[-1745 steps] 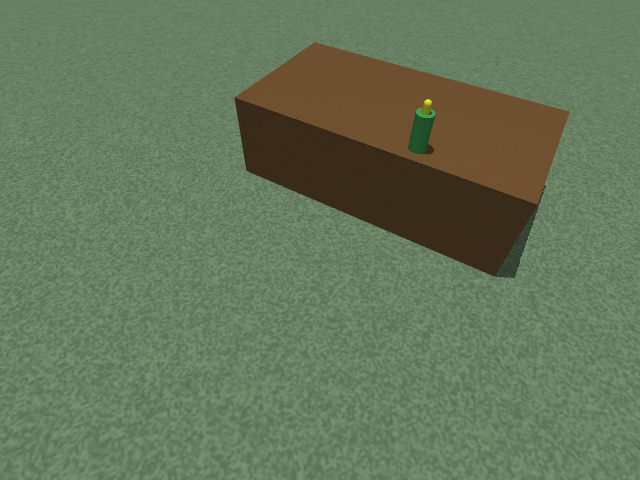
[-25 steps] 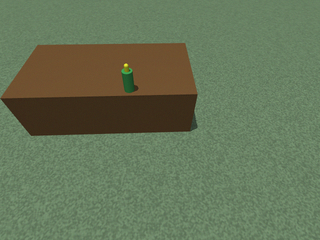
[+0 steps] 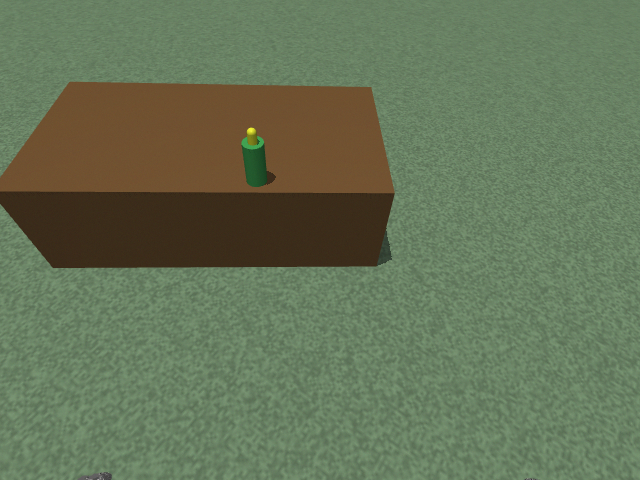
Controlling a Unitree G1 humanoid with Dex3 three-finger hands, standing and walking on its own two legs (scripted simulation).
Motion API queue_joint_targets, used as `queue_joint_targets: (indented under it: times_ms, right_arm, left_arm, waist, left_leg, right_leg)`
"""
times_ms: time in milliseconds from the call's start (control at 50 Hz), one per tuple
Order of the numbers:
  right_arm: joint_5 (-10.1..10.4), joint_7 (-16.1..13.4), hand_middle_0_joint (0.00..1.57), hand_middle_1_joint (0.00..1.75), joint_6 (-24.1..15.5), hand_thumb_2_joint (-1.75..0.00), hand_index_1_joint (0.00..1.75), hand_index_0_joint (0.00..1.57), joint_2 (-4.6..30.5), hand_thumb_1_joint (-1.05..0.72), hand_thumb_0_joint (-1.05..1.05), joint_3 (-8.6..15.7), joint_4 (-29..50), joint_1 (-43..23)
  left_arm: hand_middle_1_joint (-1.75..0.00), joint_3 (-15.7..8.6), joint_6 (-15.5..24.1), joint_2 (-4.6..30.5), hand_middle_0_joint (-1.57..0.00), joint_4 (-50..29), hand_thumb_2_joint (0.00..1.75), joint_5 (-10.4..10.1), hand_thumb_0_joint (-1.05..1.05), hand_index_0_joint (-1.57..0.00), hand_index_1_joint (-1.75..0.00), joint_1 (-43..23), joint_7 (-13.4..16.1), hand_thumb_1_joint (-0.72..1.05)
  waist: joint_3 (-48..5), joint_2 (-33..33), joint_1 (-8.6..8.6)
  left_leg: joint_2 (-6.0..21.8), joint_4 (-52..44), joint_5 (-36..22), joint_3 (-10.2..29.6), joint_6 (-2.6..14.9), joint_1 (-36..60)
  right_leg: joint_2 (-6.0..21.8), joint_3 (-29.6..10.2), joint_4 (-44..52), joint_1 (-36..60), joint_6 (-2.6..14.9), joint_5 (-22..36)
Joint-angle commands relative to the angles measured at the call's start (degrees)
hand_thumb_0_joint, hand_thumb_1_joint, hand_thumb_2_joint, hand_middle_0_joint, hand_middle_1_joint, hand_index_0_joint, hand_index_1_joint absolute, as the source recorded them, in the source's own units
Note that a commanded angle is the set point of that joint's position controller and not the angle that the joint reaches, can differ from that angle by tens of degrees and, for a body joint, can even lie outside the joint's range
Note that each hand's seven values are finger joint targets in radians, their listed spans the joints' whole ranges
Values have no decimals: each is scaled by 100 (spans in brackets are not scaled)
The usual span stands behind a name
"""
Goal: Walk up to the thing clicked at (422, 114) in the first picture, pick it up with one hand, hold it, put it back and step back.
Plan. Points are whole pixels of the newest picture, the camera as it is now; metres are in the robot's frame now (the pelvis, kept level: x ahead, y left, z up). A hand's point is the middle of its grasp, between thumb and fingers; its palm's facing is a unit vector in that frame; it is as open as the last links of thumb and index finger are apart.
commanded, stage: step back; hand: left
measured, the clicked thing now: (254, 155) +1.01 +0.20 -0.28
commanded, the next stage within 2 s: stand in 0.16 s
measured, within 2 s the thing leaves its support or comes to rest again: neither
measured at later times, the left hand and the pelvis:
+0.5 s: hand out of the picture +0.08 +0.25 -0.15, palm faces -0.01 -0.94 -0.33, open 7.4 cm; pelvis -0.01 +0.00 +0.01, yaw -1 degrees
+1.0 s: hand out of the picture +0.03 +0.25 -0.15, palm faces -0.04 -0.94 -0.33, open 7.4 cm; pelvis -0.04 +0.00 +0.01, yaw -1 degrees
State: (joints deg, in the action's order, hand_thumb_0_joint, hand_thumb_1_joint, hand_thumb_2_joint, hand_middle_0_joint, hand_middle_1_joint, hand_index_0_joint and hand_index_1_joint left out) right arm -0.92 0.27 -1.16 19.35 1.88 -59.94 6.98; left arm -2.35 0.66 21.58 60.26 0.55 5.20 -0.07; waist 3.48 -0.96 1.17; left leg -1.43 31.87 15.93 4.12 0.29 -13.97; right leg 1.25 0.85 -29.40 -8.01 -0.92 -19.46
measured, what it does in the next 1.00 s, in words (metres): stands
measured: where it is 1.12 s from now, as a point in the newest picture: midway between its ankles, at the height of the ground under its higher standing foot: outside the picture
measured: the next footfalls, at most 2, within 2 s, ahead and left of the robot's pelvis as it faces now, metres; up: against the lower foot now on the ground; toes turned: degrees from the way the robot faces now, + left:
none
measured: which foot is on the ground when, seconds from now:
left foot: down 0.00-1.00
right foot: down 0.00-1.00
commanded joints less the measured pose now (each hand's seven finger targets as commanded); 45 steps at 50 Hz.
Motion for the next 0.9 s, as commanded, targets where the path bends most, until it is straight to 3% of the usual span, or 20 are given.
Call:
queue_joint_targets:
  times_ms: [0,60,120,140,180,200,320,480,560,580,640,660,720,820,880]
  right_arm:
    - [-28,-68,20,30,-104,-90,30,20,1224,-90,0,276,401,-381]
    - [-23,-77,20,30,-104,-90,30,20,1178,-90,0,277,384,-411]
    - [-29,-73,20,30,-91,-90,30,20,1175,-90,0,289,341,-387]
    - [21,-86,20,30,-93,-90,30,20,1225,-90,0,212,361,-462]
    - [34,-123,20,30,-119,-90,30,20,1356,-90,0,232,276,-292]
    - [32,-132,20,30,-110,-90,30,20,1376,-90,0,218,253,-368]
    - [90,-134,20,30,-49,-90,30,20,1242,-90,0,131,219,-677]
    - [79,-82,20,30,-59,-90,30,20,1250,-90,0,103,51,-739]
    - [58,-50,20,30,-50,-90,30,20,1228,-90,0,86,-51,-660]
    - [54,-41,20,30,-57,-90,30,20,1213,-90,0,89,-53,-661]
    - [39,-25,20,30,-45,-90,30,20,1309,-90,0,108,-123,-587]
    - [38,-15,20,30,-54,-90,30,20,1304,-90,0,113,-107,-581]
    - [28,0,20,30,-48,-90,30,20,1252,-90,0,102,-143,-434]
    - [20,-6,20,30,-67,-90,30,20,1274,-90,0,102,-176,-301]
    - [24,-15,20,30,-57,-90,30,20,1263,-90,0,82,-210,-212]
  left_arm:
    - [-30,-243,161,1253,-20,-292,90,41,0,-20,-30,-72,78,90]
    - [-30,-272,180,1382,-20,-285,90,54,0,-20,-30,-87,100,90]
    - [-30,-270,148,1334,-20,-327,90,44,0,-20,-30,-227,117,90]
    - [-30,-115,130,1019,-20,-230,90,-61,0,-20,-30,-201,104,90]
    - [-30,-107,110,1054,-20,-255,90,-92,0,-20,-30,-240,137,90]
    - [-30,-103,106,1059,-20,-222,90,-78,0,-20,-30,-193,146,90]
    - [-30,-56,71,1000,-20,-42,90,-34,0,-20,-30,-246,99,90]
    - [-30,-23,110,1016,-20,96,90,11,0,-20,-30,-258,63,90]
    - [-30,-20,122,1053,-20,127,90,-2,0,-20,-30,-275,46,90]
    - [-30,-26,130,1080,-20,123,90,9,0,-20,-30,-294,41,90]
    - [-30,-28,105,1075,-20,161,90,23,0,-20,-30,-210,20,90]
    - [-30,-33,118,1079,-20,158,90,21,0,-20,-30,-184,17,90]
    - [-30,-41,133,1125,-20,139,90,36,0,-20,-30,-165,12,90]
    - [-30,-26,156,1100,-20,88,90,0,0,-20,-30,-143,14,90]
    - [-30,-29,137,1120,-20,112,90,-7,0,-20,-30,-85,8,90]
  waist:
    - [-590,221,75]
    - [-689,89,31]
    - [-664,24,-14]
    - [-627,225,-98]
    - [-885,171,-123]
    - [-877,188,-82]
    - [-783,271,-88]
    - [-596,126,-102]
    - [-332,44,-109]
    - [-416,51,-111]
    - [-93,208,-100]
    - [-214,171,-89]
    - [-143,24,-118]
    - [-357,116,-131]
    - [-202,136,-142]
  left_leg:
    - [615,-389,-1427,471,300,-234]
    - [448,-75,-1773,207,207,-209]
    - [482,-98,-2070,206,262,69]
    - [679,-403,-3107,473,260,688]
    - [853,-430,-4025,532,291,953]
    - [861,-466,-4008,524,292,932]
    - [791,-1024,-2849,398,144,980]
    - [758,-1403,-1869,343,81,950]
    - [708,-1601,-985,386,49,629]
    - [729,-1588,-1057,373,57,726]
    - [701,-1818,-26,505,44,368]
    - [720,-1764,-217,506,68,414]
    - [668,-1712,-157,481,50,398]
    - [720,-1610,-569,467,79,507]
    - [719,-1701,-307,513,67,348]
  right_leg:
    - [477,-471,458,476,464,1085]
    - [765,-613,428,644,557,1717]
    - [659,-375,261,373,500,1852]
    - [648,-574,360,-4,357,2883]
    - [490,-325,310,309,205,2991]
    - [488,-341,400,418,176,2952]
    - [496,-387,911,572,160,2266]
    - [579,-481,1327,407,158,1614]
    - [584,-551,1516,324,151,885]
    - [605,-562,1492,306,181,896]
    - [536,-580,1601,35,178,125]
    - [562,-570,1562,134,197,289]
    - [564,-652,1671,-102,197,-49]
    - [615,-701,1587,66,225,373]
    - [563,-664,1528,9,218,254]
